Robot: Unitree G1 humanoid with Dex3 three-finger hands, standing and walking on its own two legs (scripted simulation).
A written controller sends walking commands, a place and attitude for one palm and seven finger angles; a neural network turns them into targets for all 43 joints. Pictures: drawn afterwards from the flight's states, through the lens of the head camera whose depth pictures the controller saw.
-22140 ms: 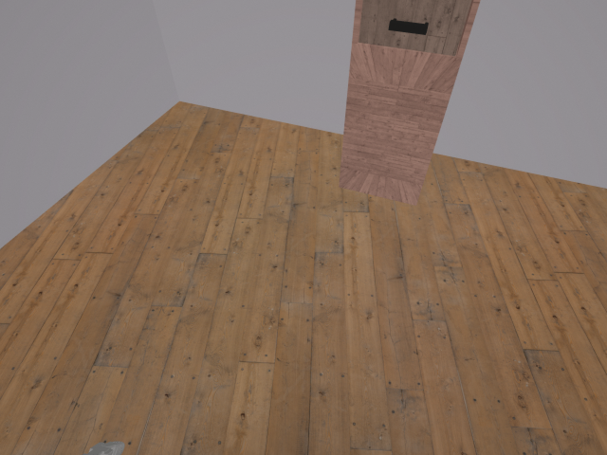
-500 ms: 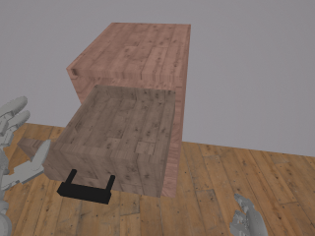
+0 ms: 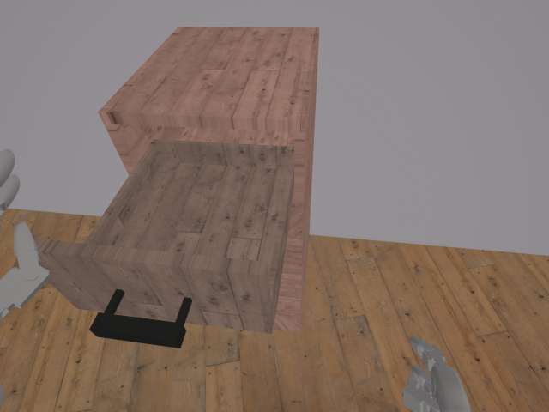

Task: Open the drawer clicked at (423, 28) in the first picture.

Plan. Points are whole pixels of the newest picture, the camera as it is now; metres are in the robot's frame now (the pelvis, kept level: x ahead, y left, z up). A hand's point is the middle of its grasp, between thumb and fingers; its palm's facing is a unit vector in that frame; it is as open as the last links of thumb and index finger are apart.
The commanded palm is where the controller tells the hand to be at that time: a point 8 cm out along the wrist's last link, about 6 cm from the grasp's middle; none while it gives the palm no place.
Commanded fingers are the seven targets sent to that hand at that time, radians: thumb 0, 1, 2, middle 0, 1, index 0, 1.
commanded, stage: step back with the hand held close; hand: left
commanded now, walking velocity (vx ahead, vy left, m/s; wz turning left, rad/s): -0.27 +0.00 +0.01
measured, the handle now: (145, 315) +0.24 +0.22 +0.03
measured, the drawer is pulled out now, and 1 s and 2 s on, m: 0.30 0.30 0.30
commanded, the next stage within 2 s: stop stepping back and stand still in 1.06 s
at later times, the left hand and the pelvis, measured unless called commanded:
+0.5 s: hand out of the picture +0.13 +0.25 +0.21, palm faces +0.42 -0.76 -0.49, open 7.4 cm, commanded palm +0.07 +0.30 +0.22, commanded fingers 0.00 0.90 0.90 -0.20 -0.30 -0.20 -0.30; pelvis -0.07 +0.02 -0.01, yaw -1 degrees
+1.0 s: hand out of the picture +0.06 +0.25 +0.21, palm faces +0.37 -0.78 -0.50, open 7.4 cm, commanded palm -0.02 +0.31 +0.22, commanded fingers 0.00 0.90 0.90 -0.20 -0.30 -0.20 -0.30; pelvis -0.14 +0.02 -0.02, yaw +1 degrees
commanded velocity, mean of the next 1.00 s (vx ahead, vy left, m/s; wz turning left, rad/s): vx -0.32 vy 0.00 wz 0.02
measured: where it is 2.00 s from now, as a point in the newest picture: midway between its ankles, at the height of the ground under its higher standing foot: outside the picture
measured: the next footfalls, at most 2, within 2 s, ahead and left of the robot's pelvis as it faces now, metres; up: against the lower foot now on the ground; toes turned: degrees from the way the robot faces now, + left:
left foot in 0.98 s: -0.06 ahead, +0.14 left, +0.00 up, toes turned +1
right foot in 1.26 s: -0.22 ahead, -0.11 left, +0.00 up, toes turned -6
